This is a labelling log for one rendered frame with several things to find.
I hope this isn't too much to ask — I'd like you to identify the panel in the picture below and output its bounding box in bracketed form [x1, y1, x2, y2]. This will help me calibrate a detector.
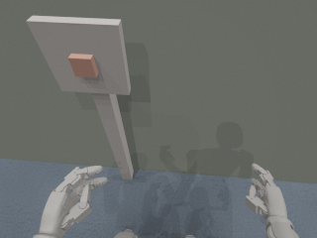
[26, 15, 134, 180]

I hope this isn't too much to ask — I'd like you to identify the right robot hand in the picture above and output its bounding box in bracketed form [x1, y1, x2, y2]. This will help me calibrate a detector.
[246, 163, 288, 220]

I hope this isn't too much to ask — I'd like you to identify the left robot hand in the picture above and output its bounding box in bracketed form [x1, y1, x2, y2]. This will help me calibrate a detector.
[39, 166, 108, 238]

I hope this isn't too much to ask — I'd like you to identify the button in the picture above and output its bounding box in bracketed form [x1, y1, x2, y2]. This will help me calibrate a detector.
[68, 54, 99, 78]

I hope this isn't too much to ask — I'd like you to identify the robot right forearm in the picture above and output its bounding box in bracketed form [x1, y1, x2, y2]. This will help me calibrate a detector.
[265, 216, 299, 238]

